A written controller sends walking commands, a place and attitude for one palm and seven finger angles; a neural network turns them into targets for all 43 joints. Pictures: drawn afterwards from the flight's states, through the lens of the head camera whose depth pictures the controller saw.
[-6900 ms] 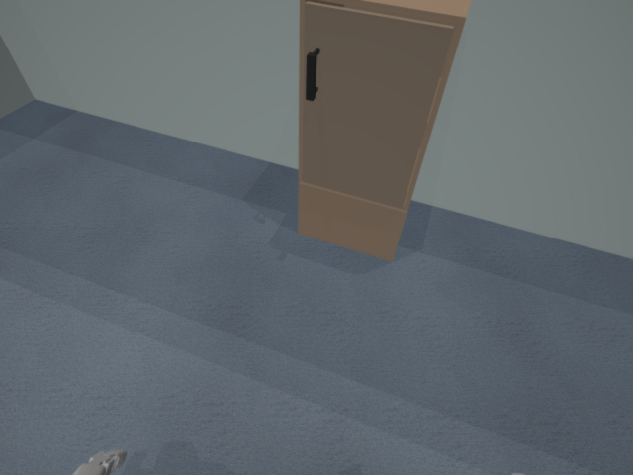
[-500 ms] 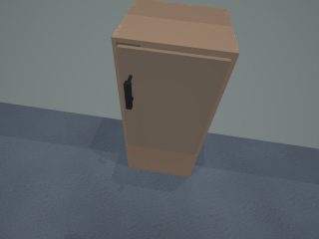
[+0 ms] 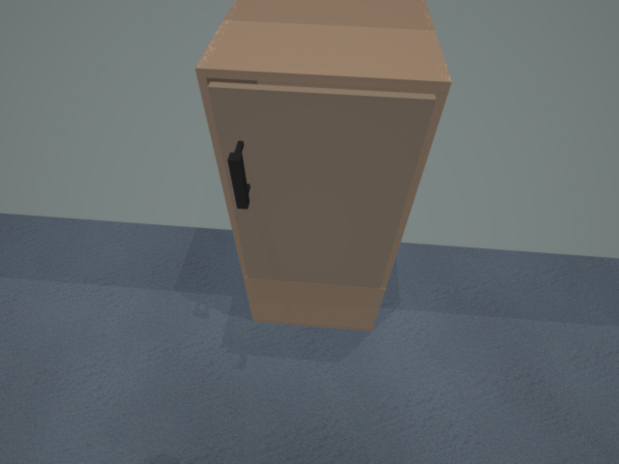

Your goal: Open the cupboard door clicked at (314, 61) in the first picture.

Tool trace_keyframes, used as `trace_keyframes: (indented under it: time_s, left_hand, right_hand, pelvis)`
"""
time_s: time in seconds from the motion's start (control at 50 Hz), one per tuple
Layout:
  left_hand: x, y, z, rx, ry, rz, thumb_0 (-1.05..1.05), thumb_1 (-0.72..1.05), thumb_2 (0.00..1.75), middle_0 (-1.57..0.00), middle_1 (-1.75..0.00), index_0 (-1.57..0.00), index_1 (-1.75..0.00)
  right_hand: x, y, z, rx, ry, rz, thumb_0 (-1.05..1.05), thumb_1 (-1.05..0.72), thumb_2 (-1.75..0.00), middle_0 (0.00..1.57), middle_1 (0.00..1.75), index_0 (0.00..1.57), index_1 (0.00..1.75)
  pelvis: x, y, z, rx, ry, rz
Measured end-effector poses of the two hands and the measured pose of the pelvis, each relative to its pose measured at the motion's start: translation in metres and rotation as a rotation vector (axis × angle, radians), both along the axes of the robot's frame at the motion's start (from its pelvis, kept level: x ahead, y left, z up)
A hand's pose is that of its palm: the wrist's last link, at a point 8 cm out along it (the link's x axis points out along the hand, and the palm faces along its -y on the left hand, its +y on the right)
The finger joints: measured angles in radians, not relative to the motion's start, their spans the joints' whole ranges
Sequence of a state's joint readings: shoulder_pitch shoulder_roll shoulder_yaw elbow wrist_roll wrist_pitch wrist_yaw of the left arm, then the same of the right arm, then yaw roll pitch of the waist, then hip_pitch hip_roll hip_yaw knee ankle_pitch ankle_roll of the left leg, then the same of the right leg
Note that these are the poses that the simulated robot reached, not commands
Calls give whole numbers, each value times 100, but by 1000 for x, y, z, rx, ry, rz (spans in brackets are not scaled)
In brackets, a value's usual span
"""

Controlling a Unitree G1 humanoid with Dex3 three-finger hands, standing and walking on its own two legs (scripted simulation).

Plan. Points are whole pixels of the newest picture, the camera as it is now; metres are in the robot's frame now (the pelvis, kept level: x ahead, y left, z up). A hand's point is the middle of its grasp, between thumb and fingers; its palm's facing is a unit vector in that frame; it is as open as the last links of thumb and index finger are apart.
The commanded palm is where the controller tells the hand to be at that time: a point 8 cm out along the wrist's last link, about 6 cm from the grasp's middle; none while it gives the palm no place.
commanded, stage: look again from close up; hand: left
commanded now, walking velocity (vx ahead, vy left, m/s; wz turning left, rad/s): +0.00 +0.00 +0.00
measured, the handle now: (241, 175) +0.62 +0.16 -0.02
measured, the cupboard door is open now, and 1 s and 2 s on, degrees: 0 0 0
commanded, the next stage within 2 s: shuffle to correct the standing spot in 0.34 s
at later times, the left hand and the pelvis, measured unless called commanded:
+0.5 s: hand out of the picture +0.01 +0.16 -0.17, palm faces +0.01 -0.98 -0.19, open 7.3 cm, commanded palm none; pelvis +0.01 -0.01 +0.00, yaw +0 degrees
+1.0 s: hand out of the picture +0.07 +0.17 -0.17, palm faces +0.06 -0.97 -0.22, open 7.3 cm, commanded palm none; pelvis +0.07 -0.01 +0.00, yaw +0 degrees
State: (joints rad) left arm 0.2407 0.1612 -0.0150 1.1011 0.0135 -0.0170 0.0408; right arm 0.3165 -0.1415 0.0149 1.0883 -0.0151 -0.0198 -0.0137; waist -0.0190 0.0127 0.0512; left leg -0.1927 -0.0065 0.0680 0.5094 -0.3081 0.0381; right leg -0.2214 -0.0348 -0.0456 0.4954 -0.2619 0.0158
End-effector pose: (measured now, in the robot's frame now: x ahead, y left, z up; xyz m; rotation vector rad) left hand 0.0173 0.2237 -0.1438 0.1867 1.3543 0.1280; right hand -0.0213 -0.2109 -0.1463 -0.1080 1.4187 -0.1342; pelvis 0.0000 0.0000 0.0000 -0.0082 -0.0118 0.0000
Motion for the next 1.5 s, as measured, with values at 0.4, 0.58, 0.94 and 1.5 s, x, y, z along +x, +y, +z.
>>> trace_keyframes:
  time_s: [0.4,0.58,0.94,1.5]
  left_hand:
    - [-15,-10,1,-15,44,36,0,91,90,-20,-30,-20,-30]
    - [-6,-19,-4,-25,35,36,0,91,90,-20,-30,-20,-30]
    - [28,-16,-8,-24,88,101,0,91,90,-20,-30,-20,-30]
    - [60,54,7,60,-154,-20,0,91,90,-20,-30,-20,-30]
  right_hand:
    - [34,-15,1,-28,-66,30,1,-91,-90,20,29,19,30]
    - [38,-23,-1,-28,-52,29,1,-91,-90,20,29,19,30]
    - [78,-12,2,-45,7,12,2,-91,-90,20,29,20,30]
    - [139,21,-1,-15,-320,56,1,-90,-90,20,29,20,30]
  pelvis:
    - [8,-4,1,14,-3,-8]
    - [17,-14,-2,15,-3,-8]
    - [68,-9,-3,9,17,4]
    - [33,37,-15,8,-31,-16]
